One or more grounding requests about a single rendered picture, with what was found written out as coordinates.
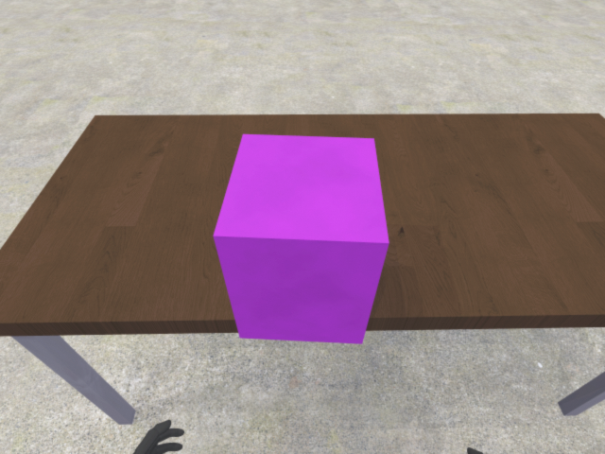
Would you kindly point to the carton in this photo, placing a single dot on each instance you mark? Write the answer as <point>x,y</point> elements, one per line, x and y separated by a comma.
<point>302,237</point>

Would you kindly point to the table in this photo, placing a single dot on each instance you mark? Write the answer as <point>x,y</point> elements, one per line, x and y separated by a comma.
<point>495,221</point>

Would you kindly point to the left robot hand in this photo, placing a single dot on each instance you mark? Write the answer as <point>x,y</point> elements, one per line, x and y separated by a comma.
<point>160,432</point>

